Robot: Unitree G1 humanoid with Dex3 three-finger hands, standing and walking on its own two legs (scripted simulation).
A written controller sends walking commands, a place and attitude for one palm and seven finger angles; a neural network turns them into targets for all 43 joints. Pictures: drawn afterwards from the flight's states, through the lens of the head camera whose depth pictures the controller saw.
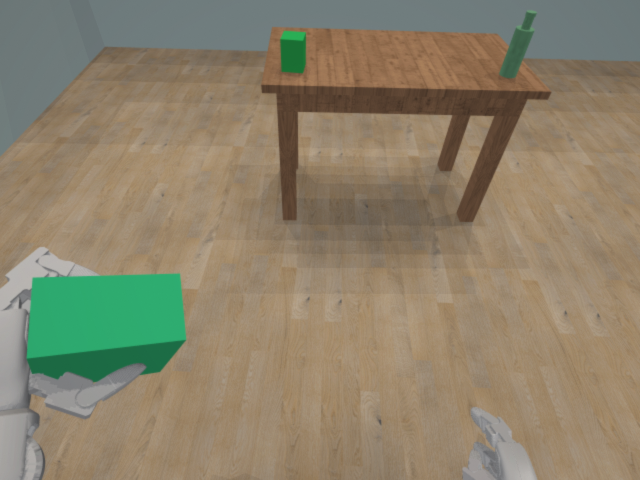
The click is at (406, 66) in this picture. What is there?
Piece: table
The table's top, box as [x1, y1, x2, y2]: [261, 27, 551, 99]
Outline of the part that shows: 261,83 262,92 547,99 551,91 522,61 518,72 514,78 505,78 498,73 508,46 497,34 272,27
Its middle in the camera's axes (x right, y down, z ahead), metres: +0.29 -0.70 +1.50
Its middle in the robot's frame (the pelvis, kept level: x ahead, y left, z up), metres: +1.59 -0.20 -0.12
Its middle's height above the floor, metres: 0.65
